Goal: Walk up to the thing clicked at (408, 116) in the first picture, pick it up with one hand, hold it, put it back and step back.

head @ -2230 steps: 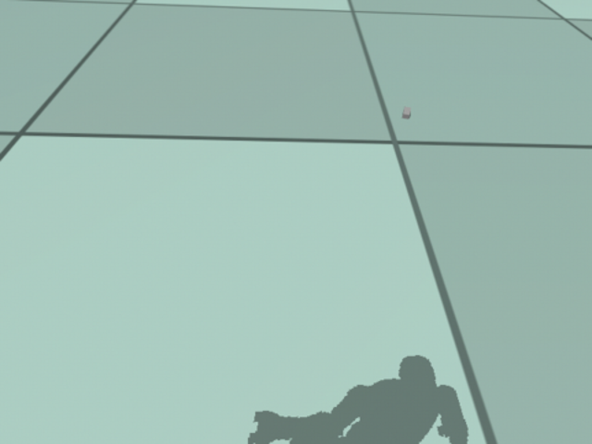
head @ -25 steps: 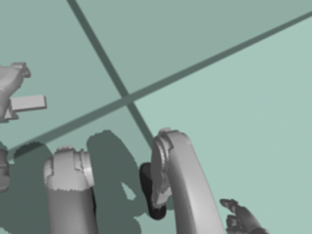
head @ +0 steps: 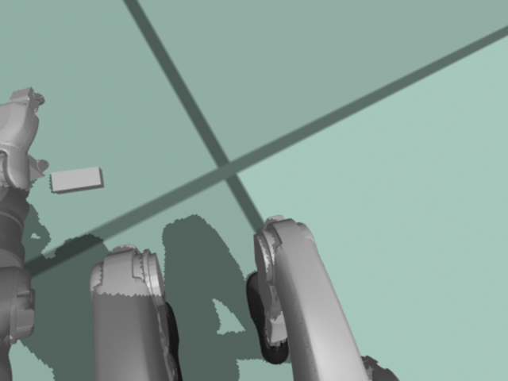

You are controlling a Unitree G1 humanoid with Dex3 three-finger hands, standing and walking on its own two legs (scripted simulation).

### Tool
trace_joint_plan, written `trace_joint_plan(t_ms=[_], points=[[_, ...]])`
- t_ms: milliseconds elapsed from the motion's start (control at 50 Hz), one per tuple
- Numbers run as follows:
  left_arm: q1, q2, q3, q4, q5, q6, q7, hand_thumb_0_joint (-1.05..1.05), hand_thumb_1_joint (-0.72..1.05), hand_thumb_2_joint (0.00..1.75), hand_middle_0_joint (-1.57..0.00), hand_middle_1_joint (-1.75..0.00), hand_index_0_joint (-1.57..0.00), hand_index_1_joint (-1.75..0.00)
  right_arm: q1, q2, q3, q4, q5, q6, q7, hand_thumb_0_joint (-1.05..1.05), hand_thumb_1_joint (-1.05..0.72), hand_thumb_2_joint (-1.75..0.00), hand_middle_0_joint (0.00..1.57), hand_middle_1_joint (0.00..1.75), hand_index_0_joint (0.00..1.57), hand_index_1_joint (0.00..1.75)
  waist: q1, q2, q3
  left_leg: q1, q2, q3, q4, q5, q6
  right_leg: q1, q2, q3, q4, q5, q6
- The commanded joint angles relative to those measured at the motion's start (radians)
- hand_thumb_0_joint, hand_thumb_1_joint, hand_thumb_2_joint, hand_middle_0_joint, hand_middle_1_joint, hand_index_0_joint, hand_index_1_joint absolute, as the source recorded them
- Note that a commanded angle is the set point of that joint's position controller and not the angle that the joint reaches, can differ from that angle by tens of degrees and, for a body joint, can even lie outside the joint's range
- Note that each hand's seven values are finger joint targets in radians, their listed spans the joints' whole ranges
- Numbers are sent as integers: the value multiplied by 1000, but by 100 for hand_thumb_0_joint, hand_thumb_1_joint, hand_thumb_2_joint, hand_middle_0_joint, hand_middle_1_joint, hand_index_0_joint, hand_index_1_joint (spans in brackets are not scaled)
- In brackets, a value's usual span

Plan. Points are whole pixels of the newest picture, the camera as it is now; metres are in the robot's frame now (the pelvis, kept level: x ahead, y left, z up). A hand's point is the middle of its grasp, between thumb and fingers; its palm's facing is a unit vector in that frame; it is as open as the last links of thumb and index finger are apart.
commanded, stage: home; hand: left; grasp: from above
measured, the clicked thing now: (78, 180) +0.49 +0.28 -0.35
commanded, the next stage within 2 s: none
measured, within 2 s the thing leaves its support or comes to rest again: neither
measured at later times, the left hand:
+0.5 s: hand out of the picture +0.28 +0.23 +0.08, palm faces -0.08 -0.86 -0.50, open 7.4 cm
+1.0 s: hand out of the picture +0.22 +0.20 +0.28, palm faces +0.20 -0.96 -0.20, open 7.4 cm
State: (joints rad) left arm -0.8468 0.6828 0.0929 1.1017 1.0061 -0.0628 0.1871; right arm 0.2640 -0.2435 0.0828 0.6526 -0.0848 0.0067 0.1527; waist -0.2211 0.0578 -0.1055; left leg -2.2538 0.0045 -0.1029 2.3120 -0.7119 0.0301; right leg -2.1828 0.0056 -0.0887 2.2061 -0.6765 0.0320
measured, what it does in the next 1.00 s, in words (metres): rises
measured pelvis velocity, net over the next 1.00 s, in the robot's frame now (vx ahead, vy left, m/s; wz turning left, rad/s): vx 0.07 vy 0.00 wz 0.14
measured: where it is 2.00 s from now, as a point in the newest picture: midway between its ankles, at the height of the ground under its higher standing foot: (220, 350)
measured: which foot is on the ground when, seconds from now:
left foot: down 0.00-1.00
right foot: down 0.00-1.00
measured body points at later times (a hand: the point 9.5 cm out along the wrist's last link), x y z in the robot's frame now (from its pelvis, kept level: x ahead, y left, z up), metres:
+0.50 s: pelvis +0.00 -0.01 +0.18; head +0.13 +0.04 +0.61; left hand +0.28 +0.28 +0.11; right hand +0.23 -0.24 +0.09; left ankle +0.07 +0.11 -0.33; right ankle +0.10 -0.13 -0.33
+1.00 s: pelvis +0.07 +0.00 +0.34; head +0.10 +0.01 +0.79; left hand +0.21 +0.25 +0.30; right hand +0.24 -0.23 +0.26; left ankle +0.06 +0.11 -0.33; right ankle +0.10 -0.13 -0.33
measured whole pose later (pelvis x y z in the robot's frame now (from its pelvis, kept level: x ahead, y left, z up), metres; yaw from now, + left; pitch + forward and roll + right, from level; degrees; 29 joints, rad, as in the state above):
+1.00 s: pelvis +0.07 +0.00 +0.34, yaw +8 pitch +14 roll -3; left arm 0.45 0.23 0.04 -0.08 -0.08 0.45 0.06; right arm 0.32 -0.22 0.05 0.52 0.03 -0.17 -0.18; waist -0.07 0.05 -0.20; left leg -0.81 0.02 -0.06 1.08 -0.51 0.00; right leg -0.76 0.01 -0.06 1.00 -0.48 0.00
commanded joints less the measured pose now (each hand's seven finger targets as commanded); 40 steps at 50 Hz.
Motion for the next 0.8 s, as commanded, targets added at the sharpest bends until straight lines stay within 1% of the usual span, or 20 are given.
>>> trace_joint_plan(t_ms=[0,20,40,60,80,100,120,140,200,240,260,320,380,420,440,500,540,560,680,780], points=[[-66,198,59,-362,-188,44,-50,0,79,86,-19,-29,-19,-29,162,-269,-132,-59,43,13,-27,0,-90,-90,20,30,20,30,66,178,-764,599,-15,53,-370,343,3,516,36,-25,-309,315,-75],[-33,194,75,-401,-221,51,-66,0,87,90,-20,-30,-20,-30,153,-269,-138,-63,49,16,-36,0,-90,-90,20,30,20,30,71,143,-715,576,-17,50,-387,303,7,518,33,-18,-339,292,-78],[-18,188,80,-475,-255,55,-84,0,90,90,-20,-30,-20,-30,139,-257,-139,-75,53,18,-43,0,-90,-90,20,30,20,30,80,139,-726,582,-16,51,-411,280,10,552,31,-11,-365,277,-75],[37,156,67,-488,-285,66,-103,0,90,90,-20,-30,-20,-30,124,-251,-145,-84,58,18,-48,0,-90,-90,20,30,20,30,89,118,-725,598,-13,52,-429,262,10,576,32,-4,-385,263,-74],[57,110,42,-555,-319,71,-119,0,90,90,-20,-30,-20,-30,112,-241,-151,-100,63,16,-52,0,-90,-90,20,30,20,30,85,114,-732,615,-10,49,-454,235,12,589,31,0,-407,242,-72],[115,62,19,-562,-356,80,-133,0,90,90,-20,-30,-20,-30,95,-239,-157,-106,68,13,-58,0,-90,-90,20,30,20,30,86,92,-702,637,-7,43,-482,206,10,590,30,1,-430,217,-71],[136,54,20,-617,-392,87,-142,0,90,90,-20,-30,-20,-30,79,-239,-159,-113,72,9,-64,0,-90,-90,20,30,20,30,90,90,-673,641,-7,41,-505,176,10,601,28,3,-457,191,-72],[199,9,0,-613,-425,97,-150,0,90,90,-20,-30,-20,-30,63,-234,-164,-121,75,3,-71,0,-90,-90,20,30,20,30,90,64,-636,658,-3,39,-536,141,9,606,29,3,-488,160,-70],[212,-12,-7,-780,-514,112,-155,0,90,90,-20,-30,-20,-30,16,-231,-173,-142,88,-17,-94,0,-90,-90,20,30,20,30,105,127,-627,774,4,10,-637,64,-3,611,23,8,-541,114,-72],[283,-41,-21,-813,-559,130,-147,0,90,90,-20,-30,-20,-30,-17,-215,-166,-153,99,-34,-110,0,-90,-90,20,30,20,30,110,115,-605,813,9,-1,-700,14,-1,657,28,11,-576,101,-62],[327,-53,-13,-817,-580,141,-138,0,90,90,-20,-30,-20,-30,-32,-216,-163,-150,105,-43,-121,0,-90,-90,20,30,20,30,114,116,-578,840,8,-11,-733,-3,-3,662,23,15,-595,94,-61],[399,-83,-4,-916,-647,170,-118,0,90,90,-20,-30,-20,-30,-67,-205,-157,-157,117,-70,-151,0,-90,-90,20,30,20,30,130,162,-581,971,12,-31,-824,22,-15,717,18,20,-641,116,-61],[505,-130,-4,-942,-722,214,-99,0,90,90,-20,-30,-20,-30,-93,-185,-144,-168,128,-91,-174,0,-90,-90,20,30,20,30,116,97,-520,999,3,-14,-879,25,-7,812,17,37,-745,98,-57],[555,-138,7,-962,-777,242,-88,0,90,90,-20,-30,-20,-30,-110,-169,-135,-177,130,-105,-188,0,-90,-90,20,30,20,30,121,59,-501,1024,-3,10,-903,47,-2,893,18,55,-818,94,-56],[577,-167,-11,-970,-802,253,-88,0,90,90,-20,-30,-20,-30,-117,-163,-131,-180,130,-113,-195,0,-90,-90,20,30,20,30,109,49,-480,1033,-5,16,-920,48,0,920,17,61,-846,92,-55],[656,-177,11,-1008,-876,284,-85,0,90,90,-20,-30,-20,-30,-125,-153,-129,-188,129,-139,-215,0,-90,-90,20,30,20,30,123,56,-473,1115,-4,30,-970,99,-1,1003,14,69,-909,127,-54],[725,-215,-2,-1027,-913,304,-86,0,90,90,-20,-30,-20,-30,-121,-139,-122,-196,129,-152,-225,0,-90,-90,20,30,20,30,122,61,-443,1162,-4,30,-1019,132,-3,1057,15,67,-956,153,-54],[762,-217,9,-1045,-930,315,-84,0,90,90,-20,-30,-20,-30,-118,-136,-117,-205,129,-156,-231,0,-90,-90,20,30,20,30,133,54,-443,1197,-2,24,-1047,141,-4,1095,15,67,-981,162,-55],[935,-296,18,-1137,-1023,390,-89,0,90,90,-20,-30,-20,-30,-92,-112,-88,-226,137,-182,-279,0,-90,-90,20,30,20,30,142,39,-349,1350,2,-4,-1217,173,-11,1238,15,53,-1123,202,-49],[1080,-332,22,-1219,-1067,436,-96,0,90,90,-20,-30,-20,-30,-49,-100,-79,-245,132,-202,-315,0,-90,-90,20,30,20,30,147,32,-295,1472,3,5,-1313,315,-20,1380,20,42,-1222,310,-48]])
